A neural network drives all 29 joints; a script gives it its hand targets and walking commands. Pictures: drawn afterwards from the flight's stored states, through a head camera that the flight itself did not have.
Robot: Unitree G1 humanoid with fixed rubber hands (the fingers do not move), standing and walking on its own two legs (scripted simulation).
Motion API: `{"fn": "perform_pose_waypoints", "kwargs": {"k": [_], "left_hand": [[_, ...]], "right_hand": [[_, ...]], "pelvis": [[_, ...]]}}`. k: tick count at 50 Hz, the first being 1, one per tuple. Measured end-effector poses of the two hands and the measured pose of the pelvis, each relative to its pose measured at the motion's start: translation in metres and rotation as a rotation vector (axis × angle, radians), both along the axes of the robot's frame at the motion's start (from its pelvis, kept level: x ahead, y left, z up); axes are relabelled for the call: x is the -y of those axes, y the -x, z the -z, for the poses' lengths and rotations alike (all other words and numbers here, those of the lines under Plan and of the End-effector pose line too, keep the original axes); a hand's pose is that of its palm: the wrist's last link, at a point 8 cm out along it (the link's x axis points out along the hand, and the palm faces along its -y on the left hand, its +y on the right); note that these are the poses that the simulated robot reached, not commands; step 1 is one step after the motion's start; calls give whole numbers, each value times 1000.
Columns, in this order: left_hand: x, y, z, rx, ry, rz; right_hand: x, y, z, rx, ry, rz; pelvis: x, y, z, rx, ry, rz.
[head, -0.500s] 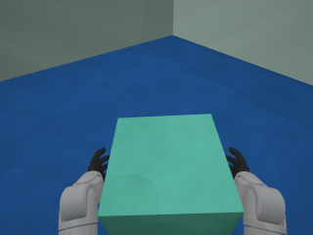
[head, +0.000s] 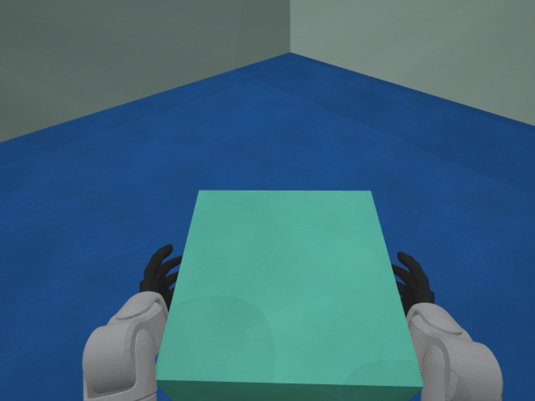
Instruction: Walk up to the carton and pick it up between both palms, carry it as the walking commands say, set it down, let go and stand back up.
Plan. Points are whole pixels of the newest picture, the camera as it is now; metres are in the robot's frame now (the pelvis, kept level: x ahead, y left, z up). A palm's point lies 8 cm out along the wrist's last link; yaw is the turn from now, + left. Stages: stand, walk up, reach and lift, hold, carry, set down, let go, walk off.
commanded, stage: carry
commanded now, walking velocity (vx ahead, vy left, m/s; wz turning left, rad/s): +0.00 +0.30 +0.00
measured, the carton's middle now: (283, 318) +0.26 +0.00 +0.02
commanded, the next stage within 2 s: none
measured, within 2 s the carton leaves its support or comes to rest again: neither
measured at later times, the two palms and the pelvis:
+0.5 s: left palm out of the picture +0.13 +0.39 +0.06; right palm (238, 369) +0.17 +0.06 +0.07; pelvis -0.08 +0.19 -0.01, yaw +3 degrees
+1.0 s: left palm out of the picture +0.10 +0.54 +0.11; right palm out of the picture +0.11 +0.20 +0.10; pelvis -0.13 +0.37 +0.01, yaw +1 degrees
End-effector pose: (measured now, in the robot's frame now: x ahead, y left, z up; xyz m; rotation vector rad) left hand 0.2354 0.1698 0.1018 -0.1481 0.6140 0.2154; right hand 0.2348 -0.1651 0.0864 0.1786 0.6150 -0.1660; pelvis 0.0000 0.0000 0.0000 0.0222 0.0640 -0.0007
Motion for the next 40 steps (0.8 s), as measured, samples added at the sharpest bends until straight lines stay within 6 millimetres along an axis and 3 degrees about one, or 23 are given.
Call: {"fn": "perform_pose_waypoints", "kwargs": {"k": [3,6,13,18,24,27,33,40], "left_hand": [[-1,4,4,-23,-32,39],[-15,22,14,-88,-19,30],[-61,44,-17,31,-28,0],[-119,66,-14,23,-42,-40],[-208,100,35,-45,55,-96],[-236,115,48,-70,145,-122],[-267,105,23,-1,104,-41],[-288,95,0,14,-50,85]], "right_hand": [[-2,16,13,-26,-29,35],[-15,33,19,-90,-29,35],[-61,36,-16,28,-34,2],[-120,43,-13,17,-43,-40],[-210,65,14,-52,52,-97],[-239,77,7,-79,123,-108],[-267,92,-11,-8,94,-35],[-290,125,18,10,-53,87]], "pelvis": [[-14,14,3,-12,-11,6],[-24,24,-4,-1,-23,-18],[-65,44,-14,-2,-60,-24],[-114,59,-11,-7,-69,-35],[-183,76,12,7,-13,-59],[-205,85,6,13,22,-41],[-252,99,-1,8,26,-17],[-311,105,9,-10,-13,47]]}}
